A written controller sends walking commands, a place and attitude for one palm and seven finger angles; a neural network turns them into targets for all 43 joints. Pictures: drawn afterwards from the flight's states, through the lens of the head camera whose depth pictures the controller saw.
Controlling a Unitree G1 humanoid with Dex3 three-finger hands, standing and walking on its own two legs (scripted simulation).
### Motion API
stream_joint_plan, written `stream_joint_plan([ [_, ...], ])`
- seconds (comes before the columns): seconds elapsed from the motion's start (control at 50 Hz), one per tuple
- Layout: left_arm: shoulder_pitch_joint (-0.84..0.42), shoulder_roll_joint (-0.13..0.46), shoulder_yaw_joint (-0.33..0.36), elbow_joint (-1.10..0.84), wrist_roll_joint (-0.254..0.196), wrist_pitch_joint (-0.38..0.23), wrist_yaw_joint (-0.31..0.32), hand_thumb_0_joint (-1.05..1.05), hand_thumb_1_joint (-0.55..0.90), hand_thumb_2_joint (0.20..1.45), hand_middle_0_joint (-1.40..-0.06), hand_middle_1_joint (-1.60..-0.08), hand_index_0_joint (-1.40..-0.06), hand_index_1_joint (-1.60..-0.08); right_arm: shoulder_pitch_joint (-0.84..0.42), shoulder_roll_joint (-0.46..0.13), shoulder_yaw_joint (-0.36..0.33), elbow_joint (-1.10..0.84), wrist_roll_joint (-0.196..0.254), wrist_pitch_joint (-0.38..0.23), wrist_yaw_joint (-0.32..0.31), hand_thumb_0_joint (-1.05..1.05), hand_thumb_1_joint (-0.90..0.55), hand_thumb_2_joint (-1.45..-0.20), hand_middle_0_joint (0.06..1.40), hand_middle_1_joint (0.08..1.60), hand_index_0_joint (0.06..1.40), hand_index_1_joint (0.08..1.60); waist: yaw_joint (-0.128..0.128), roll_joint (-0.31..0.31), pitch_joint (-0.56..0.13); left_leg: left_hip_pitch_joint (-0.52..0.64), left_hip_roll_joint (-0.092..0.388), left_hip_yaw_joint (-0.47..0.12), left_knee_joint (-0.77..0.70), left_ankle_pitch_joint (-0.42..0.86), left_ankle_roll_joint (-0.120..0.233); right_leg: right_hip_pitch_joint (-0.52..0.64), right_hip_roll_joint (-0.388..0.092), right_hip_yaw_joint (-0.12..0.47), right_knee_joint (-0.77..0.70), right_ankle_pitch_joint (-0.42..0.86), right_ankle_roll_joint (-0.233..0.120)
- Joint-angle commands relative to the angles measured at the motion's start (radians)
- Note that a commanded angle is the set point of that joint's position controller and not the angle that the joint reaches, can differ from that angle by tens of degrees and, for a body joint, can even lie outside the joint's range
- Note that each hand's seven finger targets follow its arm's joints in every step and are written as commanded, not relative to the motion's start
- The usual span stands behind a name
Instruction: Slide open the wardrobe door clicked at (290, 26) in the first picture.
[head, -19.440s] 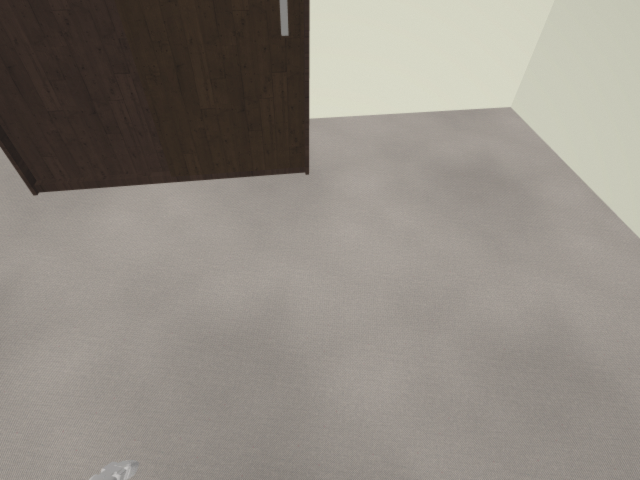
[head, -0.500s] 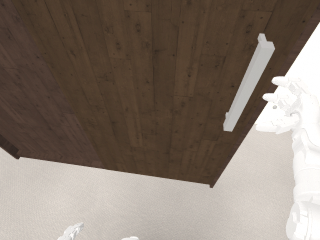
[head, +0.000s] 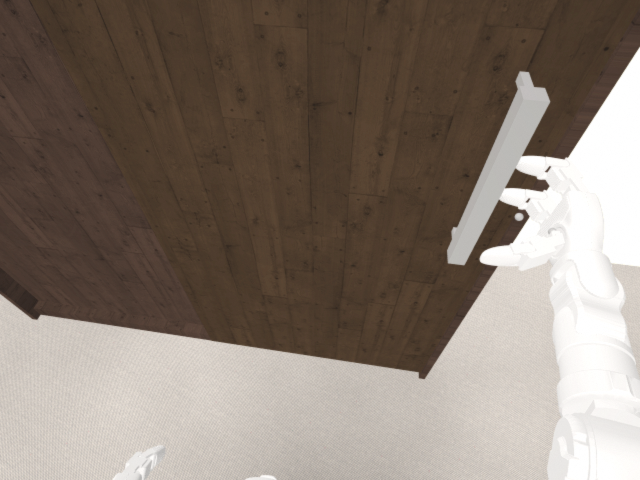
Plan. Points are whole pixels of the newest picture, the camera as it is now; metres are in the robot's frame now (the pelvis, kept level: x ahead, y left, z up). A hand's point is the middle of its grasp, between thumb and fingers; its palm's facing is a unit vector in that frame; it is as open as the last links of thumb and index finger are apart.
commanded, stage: feel for the door with the fingertips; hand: right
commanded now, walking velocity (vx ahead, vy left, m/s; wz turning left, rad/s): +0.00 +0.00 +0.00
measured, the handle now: (484, 182) +0.50 -0.16 +0.10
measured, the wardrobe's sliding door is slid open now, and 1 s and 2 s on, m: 0.00 0.00 0.00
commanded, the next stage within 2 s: slide the fingers in behind the handle in 0.50 s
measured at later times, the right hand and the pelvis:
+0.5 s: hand (524, 206) +0.45 -0.20 +0.11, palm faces +0.04 +1.00 +0.02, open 13.9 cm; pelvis +0.00 +0.00 +0.00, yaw +0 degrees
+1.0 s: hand (519, 207) +0.45 -0.19 +0.11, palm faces +0.04 +1.00 +0.01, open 13.9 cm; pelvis +0.00 -0.01 -0.01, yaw +0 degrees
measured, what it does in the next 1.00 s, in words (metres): stands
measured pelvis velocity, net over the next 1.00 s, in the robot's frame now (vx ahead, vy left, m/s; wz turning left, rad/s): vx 0.00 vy -0.01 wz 0.00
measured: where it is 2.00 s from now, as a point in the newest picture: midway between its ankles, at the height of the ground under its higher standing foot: outside the picture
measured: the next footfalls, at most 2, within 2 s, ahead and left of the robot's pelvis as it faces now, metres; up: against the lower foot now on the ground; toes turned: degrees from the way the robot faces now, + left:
none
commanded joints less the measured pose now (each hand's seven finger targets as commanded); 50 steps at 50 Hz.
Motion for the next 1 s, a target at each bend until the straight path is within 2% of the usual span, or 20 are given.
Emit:
stream_joint_plan([
  [0.0, 0.022, 0.150, 0.058, -0.103, 0.002, -0.039, 0.004, 0.000, 0.900, 0.900, -0.200, -0.300, -0.200, -0.300, -0.445, -0.237, -0.034, -0.225, -0.006, -0.069, -0.028, 0.000, 0.500, -0.300, 0.300, 1.200, 0.300, 1.200, 0.001, -0.028, -0.304, 0.161, -0.026, -0.024, -0.083, 0.245, 0.025, 0.108, 0.046, 0.014, -0.096, 0.197, -0.043],
  [0.06, 0.026, 0.152, 0.058, -0.100, 0.004, -0.036, 0.006, 0.000, 0.900, 0.900, -0.200, -0.300, -0.200, -0.300, -0.462, -0.268, -0.056, -0.241, -0.005, -0.081, -0.032, 0.000, 0.500, -0.300, 0.300, 1.200, 0.300, 1.200, 0.000, -0.025, -0.343, 0.184, -0.026, -0.026, -0.073, 0.280, 0.027, 0.118, 0.044, 0.018, -0.086, 0.228, -0.041],
  [0.12, 0.022, 0.148, 0.055, -0.096, 0.003, -0.039, 0.005, 0.000, 0.900, 0.900, -0.200, -0.300, -0.200, -0.300, -0.496, -0.242, -0.034, -0.224, 0.001, -0.086, -0.026, 0.000, 0.500, -0.300, 0.300, 1.200, 0.300, 1.200, 0.007, -0.032, -0.333, 0.173, -0.027, -0.024, -0.073, 0.277, 0.027, 0.117, 0.045, 0.021, -0.085, 0.222, -0.040],
  [0.14, 0.031, 0.153, 0.058, -0.091, 0.005, -0.037, 0.007, 0.000, 0.900, 0.900, -0.200, -0.300, -0.200, -0.300, -0.476, -0.265, -0.057, -0.200, 0.002, -0.084, -0.027, 0.000, 0.500, -0.300, 0.300, 1.200, 0.300, 1.200, 0.008, 0.011, -0.331, 0.184, -0.028, -0.022, -0.073, 0.286, 0.025, 0.107, 0.042, 0.021, -0.081, 0.229, -0.043],
  [0.16, 0.031, 0.154, 0.057, -0.092, 0.003, -0.035, 0.007, 0.000, 0.900, 0.900, -0.200, -0.300, -0.200, -0.300, -0.469, -0.262, -0.057, -0.192, 0.003, -0.082, -0.020, 0.000, 0.500, -0.300, 0.300, 1.200, 0.300, 1.200, 0.008, 0.007, -0.345, 0.189, -0.027, -0.027, -0.075, 0.292, 0.023, 0.106, 0.045, 0.015, -0.082, 0.226, -0.043],
  [0.28, 0.044, 0.158, 0.055, -0.081, 0.002, -0.030, 0.006, 0.000, 0.900, 0.900, -0.200, -0.300, -0.200, -0.300, -0.530, -0.244, -0.021, -0.129, -0.004, -0.071, 0.000, 0.000, 0.500, -0.300, 0.300, 1.200, 0.300, 1.200, 0.025, -0.020, -0.303, 0.134, -0.027, -0.018, -0.073, 0.265, 0.027, 0.098, 0.043, 0.024, -0.080, 0.217, -0.041],
  [0.3, 0.047, 0.159, 0.059, -0.079, 0.004, -0.029, 0.006, 0.000, 0.900, 0.900, -0.200, -0.300, -0.200, -0.300, -0.533, -0.255, -0.037, -0.124, -0.003, -0.072, 0.000, 0.000, 0.500, -0.300, 0.300, 1.200, 0.300, 1.200, 0.020, -0.038, -0.318, 0.134, -0.027, -0.021, -0.072, 0.266, 0.027, 0.104, 0.044, 0.021, -0.076, 0.221, -0.040],
  [0.38, 0.061, 0.163, 0.059, -0.081, 0.005, -0.024, 0.007, 0.000, 0.900, 0.900, -0.200, -0.300, -0.200, -0.300, -0.531, -0.287, -0.067, -0.104, 0.003, -0.083, 0.008, 0.000, 0.500, -0.300, 0.300, 1.200, 0.300, 1.200, 0.013, 0.000, -0.349, 0.165, -0.028, -0.021, -0.062, 0.293, 0.027, 0.090, 0.044, 0.023, -0.072, 0.242, -0.040],
  [0.42, 0.062, 0.157, 0.058, -0.075, 0.005, -0.026, 0.004, 0.000, 0.900, 0.900, -0.200, -0.300, -0.200, -0.300, -0.583, -0.246, -0.022, -0.108, -0.005, -0.091, 0.007, 0.000, 0.500, -0.300, 0.300, 1.200, 0.300, 1.200, 0.027, -0.058, -0.330, 0.116, -0.029, -0.016, -0.060, 0.265, 0.029, 0.107, 0.043, 0.027, -0.070, 0.236, -0.037],
  [0.48, 0.080, 0.163, 0.063, -0.066, 0.008, -0.023, 0.002, 0.000, 0.900, 0.900, -0.200, -0.300, -0.200, -0.300, -0.598, -0.275, -0.042, -0.104, -0.014, -0.104, -0.002, 0.000, 0.500, -0.300, 0.300, 1.200, 0.300, 1.200, 0.032, -0.037, -0.355, 0.109, -0.034, -0.015, -0.057, 0.261, 0.028, 0.119, 0.040, 0.035, -0.064, 0.247, -0.039],
  [0.54, 0.092, 0.162, 0.064, -0.054, 0.010, -0.023, 0.001, 0.000, 0.900, 0.900, -0.200, -0.300, -0.200, -0.300, -0.648, -0.254, -0.022, -0.093, -0.015, -0.104, -0.005, 0.000, 0.500, -0.300, 0.300, 1.200, 0.300, 1.200, 0.047, -0.042, -0.348, 0.088, -0.035, -0.012, -0.057, 0.254, 0.028, 0.126, 0.039, 0.040, -0.058, 0.252, -0.040],
  [0.56, 0.094, 0.164, 0.067, -0.053, 0.011, -0.023, 0.000, 0.000, 0.900, 0.900, -0.200, -0.300, -0.200, -0.300, -0.656, -0.260, -0.027, -0.117, -0.016, -0.109, -0.006, 0.000, 0.500, -0.300, 0.300, 1.200, 0.300, 1.200, 0.044, -0.062, -0.388, 0.089, -0.036, -0.012, -0.052, 0.265, 0.027, 0.153, 0.037, 0.043, -0.057, 0.273, -0.038],
  [0.58, 0.094, 0.161, 0.066, -0.055, 0.010, -0.023, -0.001, 0.000, 0.900, 0.900, -0.200, -0.300, -0.200, -0.300, -0.635, -0.234, -0.012, -0.093, -0.015, -0.103, -0.004, 0.000, 0.500, -0.300, 0.300, 1.200, 0.300, 1.200, 0.042, -0.065, -0.383, 0.083, -0.037, -0.010, -0.052, 0.258, 0.029, 0.155, 0.038, 0.044, -0.057, 0.273, -0.035],
  [0.64, 0.099, 0.164, 0.061, -0.047, 0.013, -0.022, -0.001, 0.000, 0.900, 0.900, -0.200, -0.300, -0.200, -0.300, -0.652, -0.241, -0.014, -0.051, -0.015, -0.101, -0.006, 0.000, 0.500, -0.300, 0.300, 1.200, 0.300, 1.200, 0.050, -0.026, -0.331, 0.074, -0.036, -0.007, -0.058, 0.228, 0.028, 0.110, 0.039, 0.046, -0.060, 0.231, -0.039],
  [0.66, 0.101, 0.167, 0.062, -0.048, 0.013, -0.022, -0.003, 0.000, 0.900, 0.900, -0.200, -0.300, -0.200, -0.300, -0.647, -0.256, -0.030, -0.052, -0.017, -0.103, -0.006, 0.000, 0.500, -0.300, 0.300, 1.200, 0.300, 1.200, 0.044, -0.025, -0.354, 0.080, -0.037, -0.007, -0.055, 0.227, 0.028, 0.118, 0.038, 0.048, -0.063, 0.231, -0.038],
  [0.72, 0.087, 0.161, 0.063, -0.058, 0.011, -0.025, -0.006, 0.000, 0.900, 0.900, -0.200, -0.300, -0.200, -0.300, -0.607, -0.228, -0.013, -0.074, -0.013, -0.110, -0.002, 0.000, 0.500, -0.300, 0.300, 1.200, 0.300, 1.200, 0.033, -0.069, -0.357, 0.070, -0.037, -0.008, -0.057, 0.218, 0.032, 0.137, 0.039, 0.042, -0.061, 0.230, -0.035],
  [0.8, 0.083, 0.164, 0.057, -0.064, 0.011, -0.023, -0.006, 0.000, 0.900, 0.900, -0.200, -0.300, -0.200, -0.300, -0.602, -0.248, -0.027, -0.042, -0.013, -0.107, -0.002, 0.000, 0.500, -0.300, 0.300, 1.200, 0.300, 1.200, 0.034, -0.022, -0.308, 0.071, -0.037, -0.008, -0.063, 0.178, 0.030, 0.082, 0.039, 0.041, -0.071, 0.169, -0.038],
  [0.84, 0.084, 0.170, 0.059, -0.070, 0.011, -0.021, -0.002, 0.000, 0.900, 0.900, -0.200, -0.300, -0.200, -0.300, -0.595, -0.299, -0.067, -0.051, -0.012, -0.111, -0.005, 0.000, 0.500, -0.300, 0.300, 1.200, 0.300, 1.200, 0.026, 0.001, -0.318, 0.093, -0.037, -0.012, -0.063, 0.176, 0.029, 0.070, 0.038, 0.040, -0.070, 0.163, -0.042],
  [0.92, 0.074, 0.156, 0.058, -0.082, 0.008, -0.027, -0.007, 0.000, 0.900, 0.900, -0.200, -0.300, -0.200, -0.300, -0.578, -0.207, 0.003, -0.084, -0.016, -0.109, -0.003, 0.000, 0.500, -0.300, 0.300, 1.200, 0.300, 1.200, 0.030, -0.059, -0.332, 0.072, -0.039, -0.010, -0.057, 0.194, 0.031, 0.110, 0.039, 0.036, -0.070, 0.189, -0.037],
  [0.98, 0.074, 0.157, 0.063, -0.086, 0.008, -0.028, -0.009, 0.000, 0.900, 0.900, -0.200, -0.300, -0.200, -0.300, -0.569, -0.201, 0.004, -0.125, -0.009, -0.103, -0.010, 0.000, 0.500, -0.300, 0.300, 1.200, 0.300, 1.200, 0.026, -0.062, -0.357, 0.082, -0.041, -0.008, -0.054, 0.211, 0.030, 0.126, 0.038, 0.037, -0.067, 0.210, -0.036],
])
